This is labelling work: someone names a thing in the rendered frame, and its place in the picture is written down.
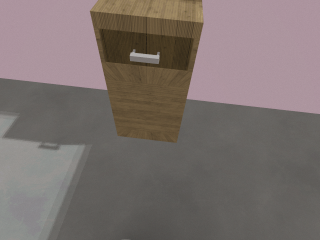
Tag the drawer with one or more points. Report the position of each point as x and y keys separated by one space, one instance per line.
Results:
x=174 y=51

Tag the cabinet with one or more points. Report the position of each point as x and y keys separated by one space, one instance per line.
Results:
x=148 y=102

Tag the handle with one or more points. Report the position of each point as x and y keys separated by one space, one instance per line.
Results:
x=144 y=58

